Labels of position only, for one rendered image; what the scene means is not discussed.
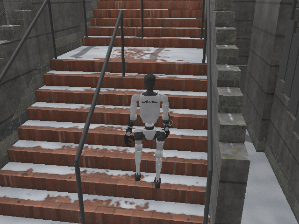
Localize stairs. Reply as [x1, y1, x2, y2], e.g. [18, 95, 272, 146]
[82, 0, 205, 49]
[0, 60, 210, 224]

